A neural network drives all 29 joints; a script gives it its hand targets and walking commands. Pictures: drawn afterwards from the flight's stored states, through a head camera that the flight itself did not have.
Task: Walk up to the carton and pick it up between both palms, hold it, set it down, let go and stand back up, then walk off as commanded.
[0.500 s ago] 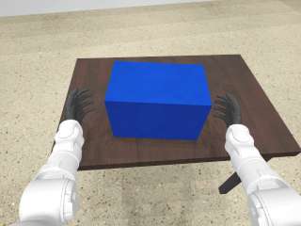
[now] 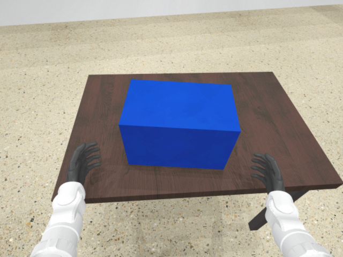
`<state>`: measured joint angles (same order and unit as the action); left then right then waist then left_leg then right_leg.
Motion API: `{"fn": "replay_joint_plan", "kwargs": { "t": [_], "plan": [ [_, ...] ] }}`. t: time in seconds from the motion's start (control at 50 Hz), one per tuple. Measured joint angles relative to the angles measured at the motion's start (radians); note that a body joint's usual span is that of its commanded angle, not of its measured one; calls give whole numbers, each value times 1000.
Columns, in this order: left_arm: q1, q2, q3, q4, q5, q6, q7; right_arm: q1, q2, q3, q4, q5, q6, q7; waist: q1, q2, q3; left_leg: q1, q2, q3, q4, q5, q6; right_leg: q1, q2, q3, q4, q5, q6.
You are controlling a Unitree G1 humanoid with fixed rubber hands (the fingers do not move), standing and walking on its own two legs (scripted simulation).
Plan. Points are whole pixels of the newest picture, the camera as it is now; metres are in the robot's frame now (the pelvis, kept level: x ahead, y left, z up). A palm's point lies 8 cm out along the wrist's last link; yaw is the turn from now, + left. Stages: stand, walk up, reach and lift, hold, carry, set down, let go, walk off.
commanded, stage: set down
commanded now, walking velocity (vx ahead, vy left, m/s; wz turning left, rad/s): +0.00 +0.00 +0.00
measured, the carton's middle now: (178, 125) +0.51 +0.02 -0.02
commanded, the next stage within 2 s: none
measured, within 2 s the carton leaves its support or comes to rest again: neither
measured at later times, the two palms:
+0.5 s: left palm (63, 200) +0.26 +0.27 +0.01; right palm (287, 203) +0.26 -0.21 +0.02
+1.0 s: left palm (57, 223) +0.21 +0.27 +0.00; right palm (294, 232) +0.20 -0.22 +0.01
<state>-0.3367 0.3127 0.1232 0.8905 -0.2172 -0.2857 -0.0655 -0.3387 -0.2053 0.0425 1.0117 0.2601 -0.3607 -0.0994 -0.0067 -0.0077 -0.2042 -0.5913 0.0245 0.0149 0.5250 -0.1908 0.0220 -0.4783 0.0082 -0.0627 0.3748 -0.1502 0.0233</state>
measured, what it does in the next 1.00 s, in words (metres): stands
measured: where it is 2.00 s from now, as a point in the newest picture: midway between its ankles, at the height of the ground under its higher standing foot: outside the picture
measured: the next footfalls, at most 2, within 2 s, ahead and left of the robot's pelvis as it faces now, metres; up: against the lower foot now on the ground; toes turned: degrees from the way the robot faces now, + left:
none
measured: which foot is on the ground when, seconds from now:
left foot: down 0.00-1.00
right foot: down 0.00-1.00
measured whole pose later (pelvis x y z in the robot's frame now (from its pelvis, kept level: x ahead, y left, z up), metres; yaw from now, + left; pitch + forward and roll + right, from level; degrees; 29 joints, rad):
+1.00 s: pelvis -0.01 +0.00 +0.00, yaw +1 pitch +0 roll -3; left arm 0.11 0.32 0.12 0.51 -0.27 -0.19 -0.09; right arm 0.17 -0.19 0.06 0.47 0.26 -0.22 -0.09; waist -0.01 -0.03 -0.10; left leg -0.30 0.02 0.01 0.52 -0.22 0.03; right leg -0.19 0.01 -0.06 0.37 -0.18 0.02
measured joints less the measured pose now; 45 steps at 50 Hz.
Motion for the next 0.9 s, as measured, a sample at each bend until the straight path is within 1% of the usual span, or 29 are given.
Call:
{"fn": "replay_joint_plan", "kwargs": {
  "t": [0.06,0.1,0.16,0.2,0.28,0.36,0.44,0.6,0.76,0.9],
  "plan": [
    [84,0,0,-47,0,-7,0,98,0,-2,-60,0,-20,0,0,3,1,12,0,0,0,-6,0,12,0,0,0,-7,0],
    [131,0,1,-81,-4,-10,0,154,0,-2,-126,0,-24,1,0,5,7,21,0,0,0,-8,2,21,0,0,0,-9,0],
    [194,0,0,-154,-18,-16,0,212,0,0,-229,0,-27,6,0,5,24,43,0,0,0,-10,4,43,0,0,0,-11,0],
    [228,0,0,-201,-26,-20,0,231,0,3,-275,0,-26,10,0,5,35,64,0,0,0,-12,4,63,0,0,0,-12,0],
    [233,2,0,-205,-54,-15,-2,227,0,4,-289,0,11,10,0,-2,48,108,0,0,0,-16,6,108,0,0,0,-16,-1],
    [235,3,0,-207,-55,-3,-4,233,0,4,-294,0,42,10,0,-12,72,171,0,0,0,-23,4,171,0,0,0,-23,-2],
    [237,3,0,-207,-55,21,-15,245,0,5,-300,0,73,10,0,-20,77,214,0,0,0,-28,4,213,0,0,0,-28,-2],
    [282,3,0,-212,-55,53,-24,310,2,22,-344,0,103,6,0,-25,84,257,0,0,0,-31,5,256,0,0,0,-31,-3],
    [370,3,0,-280,-54,67,-24,409,9,20,-432,0,121,4,0,-25,94,272,0,0,0,-31,4,272,0,0,0,-31,-3],
    [430,3,0,-371,-54,75,-24,479,15,16,-519,0,131,4,0,-24,102,282,0,0,0,-32,4,281,0,0,0,-32,-4]
  ]
}}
